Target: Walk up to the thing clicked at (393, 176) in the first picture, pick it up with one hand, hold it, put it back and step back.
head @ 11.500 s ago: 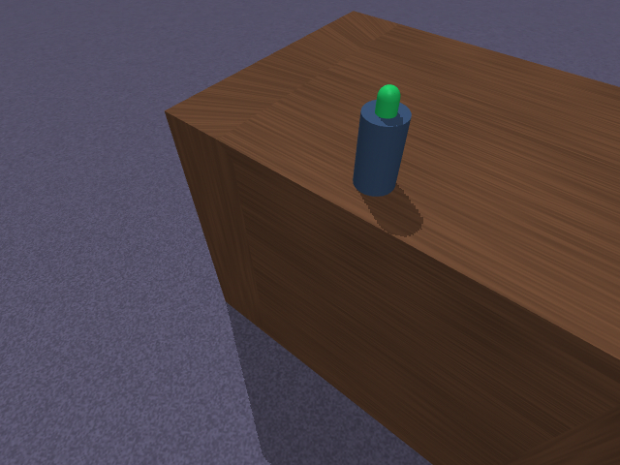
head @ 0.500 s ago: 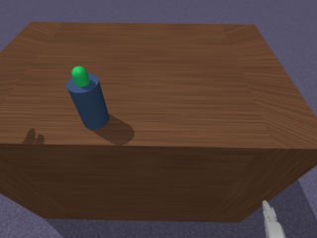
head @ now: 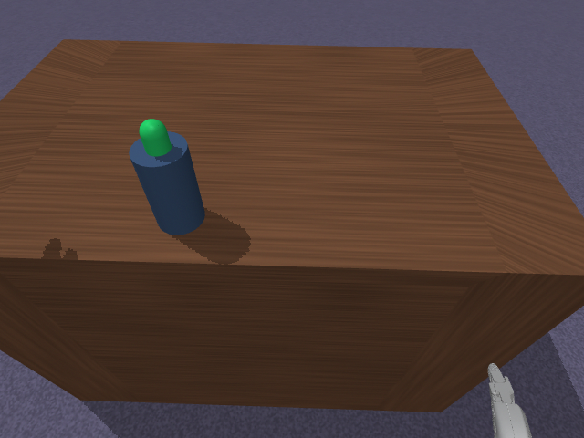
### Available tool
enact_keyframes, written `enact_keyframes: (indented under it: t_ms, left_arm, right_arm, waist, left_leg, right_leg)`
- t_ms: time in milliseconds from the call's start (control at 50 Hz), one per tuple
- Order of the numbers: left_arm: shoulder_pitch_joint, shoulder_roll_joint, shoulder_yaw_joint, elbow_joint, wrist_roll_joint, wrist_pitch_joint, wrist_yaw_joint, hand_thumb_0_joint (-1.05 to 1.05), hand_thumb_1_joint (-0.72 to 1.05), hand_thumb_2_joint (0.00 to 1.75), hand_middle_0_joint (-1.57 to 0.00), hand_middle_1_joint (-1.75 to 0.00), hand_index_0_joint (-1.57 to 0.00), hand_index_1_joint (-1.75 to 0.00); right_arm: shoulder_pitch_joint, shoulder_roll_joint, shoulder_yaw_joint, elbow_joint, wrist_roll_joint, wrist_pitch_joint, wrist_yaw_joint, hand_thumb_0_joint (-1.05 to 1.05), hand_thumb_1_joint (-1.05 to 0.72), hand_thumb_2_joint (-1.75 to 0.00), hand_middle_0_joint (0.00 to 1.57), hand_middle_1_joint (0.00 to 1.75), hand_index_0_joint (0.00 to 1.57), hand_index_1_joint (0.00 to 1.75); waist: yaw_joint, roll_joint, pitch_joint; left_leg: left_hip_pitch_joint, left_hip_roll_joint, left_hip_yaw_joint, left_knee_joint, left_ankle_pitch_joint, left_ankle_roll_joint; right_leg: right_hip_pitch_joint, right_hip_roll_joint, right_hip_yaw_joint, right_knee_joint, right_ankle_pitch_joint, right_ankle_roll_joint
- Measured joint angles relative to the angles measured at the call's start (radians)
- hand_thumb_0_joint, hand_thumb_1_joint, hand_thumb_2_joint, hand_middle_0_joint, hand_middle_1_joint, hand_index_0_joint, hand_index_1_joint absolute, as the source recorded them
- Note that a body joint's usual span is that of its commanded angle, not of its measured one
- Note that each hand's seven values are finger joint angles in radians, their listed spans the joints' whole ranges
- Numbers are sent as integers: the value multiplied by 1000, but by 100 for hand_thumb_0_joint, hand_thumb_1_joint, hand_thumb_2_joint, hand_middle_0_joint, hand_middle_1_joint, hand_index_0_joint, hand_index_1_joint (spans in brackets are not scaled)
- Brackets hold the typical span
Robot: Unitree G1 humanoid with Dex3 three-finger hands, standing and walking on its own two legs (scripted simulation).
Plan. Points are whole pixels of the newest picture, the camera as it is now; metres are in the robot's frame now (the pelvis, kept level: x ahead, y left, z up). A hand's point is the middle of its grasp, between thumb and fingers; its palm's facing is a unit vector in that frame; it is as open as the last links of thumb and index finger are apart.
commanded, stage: go down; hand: left
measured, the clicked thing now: (167, 175) +0.45 +0.19 +0.12
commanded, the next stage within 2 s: approach in 0.08 s
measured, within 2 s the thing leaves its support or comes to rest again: neither
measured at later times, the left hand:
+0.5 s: hand (20, 199) +0.37 +0.34 +0.16, palm faces +0.13 -0.99 +0.00, open 17.8 cm
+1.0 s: hand (147, 200) +0.43 +0.23 +0.09, palm faces +0.13 -0.99 +0.00, open 17.7 cm
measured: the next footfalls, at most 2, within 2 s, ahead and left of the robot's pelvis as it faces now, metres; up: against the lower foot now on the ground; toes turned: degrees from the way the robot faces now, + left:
none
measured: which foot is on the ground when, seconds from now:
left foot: down 0.00-1.00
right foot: down 0.00-1.00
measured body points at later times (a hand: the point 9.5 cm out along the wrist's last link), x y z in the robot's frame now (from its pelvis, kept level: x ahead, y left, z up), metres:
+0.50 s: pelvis -0.01 +0.00 +0.00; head +0.02 +0.00 +0.45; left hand +0.35 +0.40 +0.16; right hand +0.15 -0.25 -0.08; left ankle -0.02 +0.12 -0.73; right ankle -0.01 -0.15 -0.73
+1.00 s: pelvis +0.00 -0.01 -0.02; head +0.05 +0.00 +0.43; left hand +0.41 +0.28 +0.09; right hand +0.15 -0.27 -0.10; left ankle -0.02 +0.12 -0.73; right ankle -0.01 -0.15 -0.73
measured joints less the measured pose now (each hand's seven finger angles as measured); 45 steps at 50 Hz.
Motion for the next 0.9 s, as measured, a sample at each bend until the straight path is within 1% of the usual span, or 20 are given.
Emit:
enact_keyframes:
  t_ms: [120, 220, 260, 320, 380, 420, 480, 560, 660, 740, 760, 800, 840, 900]
  left_arm:
    - [17, -17, 11, -25, -7, 8, -4, -2, -61, 4, -4, -3, -5, -4]
    - [13, -8, 24, -20, -5, 16, 7, -2, -60, 5, -5, -4, -5, -5]
    - [7, -1, 19, -13, 0, 16, 11, -2, -60, 5, -5, -4, -5, -5]
    - [-2, 2, -4, 0, -6, 8, 10, -2, -60, 4, -5, -4, -4, -5]
    - [-6, -15, -36, 21, -17, -5, 6, -2, -60, 3, -5, -4, -4, -5]
    - [-2, -38, -64, 34, -21, -14, 8, -2, -60, 3, -5, -4, -4, -5]
    - [7, -90, -102, 47, -24, -44, 21, -2, -61, 3, -4, -4, -4, -6]
    - [12, -172, -124, 42, -29, -112, 67, -2, -61, 4, -4, -5, -4, -6]
    - [2, -262, -149, 32, -31, -203, 158, -2, -61, 5, -4, -5, -4, -6]
    - [20, -320, -143, 6, -27, -256, 230, -2, -61, 4, -5, -4, -4, -5]
    - [29, -336, -135, -15, -28, -275, 250, -2, -61, 4, -4, -4, -5, -5]
    - [44, -361, -130, -58, -23, -291, 288, -2, -60, 4, -4, -4, -5, -5]
    - [58, -377, -149, -90, -17, -300, 324, -2, -60, 3, -4, -4, -5, -5]
    - [77, -402, -181, -125, -12, -304, 356, -2, -59, 3, -4, -4, -6, -4]
  right_arm:
    - [15, 2, 2, 4, -1, -3, 0, -1, 51, -6, 6, 5, 6, 5]
    - [12, 3, -3, 16, 0, 4, 0, -1, 51, -6, 6, 5, 6, 5]
    - [10, 1, -1, 13, 2, 5, -3, -1, 51, -6, 6, 5, 6, 5]
    - [4, 3, 12, 12, 5, 0, -5, -1, 51, -6, 6, 5, 6, 5]
    - [5, 12, 26, -5, 2, -3, -4, -1, 52, -6, 6, 5, 6, 5]
    - [6, 18, 33, -11, -1, -11, -2, -1, 52, -6, 6, 5, 6, 5]
    - [2, 24, 26, -2, -9, -24, 5, -1, 53, -6, 6, 5, 6, 5]
    - [-3, 16, 8, -6, -13, -30, 19, -1, 54, -5, 6, 5, 6, 5]
    - [-14, 9, -7, -18, -11, -14, 45, -1, 53, -5, 6, 5, 6, 5]
    - [-10, 15, -15, -65, -14, 19, 75, -1, 53, -5, 6, 5, 6, 5]
    - [-4, 17, -23, -76, -15, 26, 83, -1, 53, -5, 6, 5, 6, 5]
    - [7, 18, -36, -89, -17, 43, 98, -1, 53, -5, 6, 5, 6, 5]
    - [17, 18, -45, -101, -17, 63, 110, -1, 53, -5, 6, 5, 6, 5]
    - [25, 18, -49, -112, -13, 84, 121, -1, 52, -6, 6, 5, 6, 5]
  waist:
    - [1, 7, -3]
    - [2, 11, 1]
    - [4, 11, 5]
    - [8, 7, 11]
    - [11, 4, 11]
    - [9, 1, 9]
    - [5, -2, 7]
    - [-9, -10, 16]
    - [-38, -24, 27]
    - [-63, -25, 33]
    - [-64, -23, 33]
    - [-62, -15, 30]
    - [-57, -6, 25]
    - [-48, 8, 9]
  left_leg:
    - [2, 1, 2, 0, 1, 0]
    - [3, 2, 4, 1, 2, -1]
    - [4, 2, 4, 0, 3, -2]
    - [1, 1, 2, -1, 6, -3]
    - [-8, -1, -4, 1, 8, -3]
    - [-15, -3, -7, 4, 8, -4]
    - [-32, -6, -9, 16, 4, -4]
    - [-65, -6, -6, 47, -8, -4]
    - [-112, 3, 3, 92, -28, -7]
    - [-152, 16, 14, 132, -49, -9]
    - [-161, 18, 15, 141, -54, -10]
    - [-174, 23, 18, 157, -65, -11]
    - [-180, 25, 20, 169, -74, -11]
    - [-181, 26, 20, 183, -86, -11]
  right_leg:
    - [1, 1, 2, -1, 2, 0]
    - [1, 2, 4, 2, 2, -1]
    - [0, 2, 4, 3, 3, -1]
    - [-4, 1, 2, 8, 2, -2]
    - [-14, -1, -3, 16, -1, -3]
    - [-20, -3, -7, 22, -4, -3]
    - [-38, -6, -8, 38, -10, -3]
    - [-73, -5, -4, 70, -22, -3]
    - [-123, 5, 6, 109, -35, -5]
    - [-165, 18, 17, 139, -44, -5]
    - [-173, 21, 19, 146, -47, -6]
    - [-186, 26, 22, 158, -53, -6]
    - [-193, 28, 24, 167, -60, -6]
    - [-195, 29, 25, 181, -72, -5]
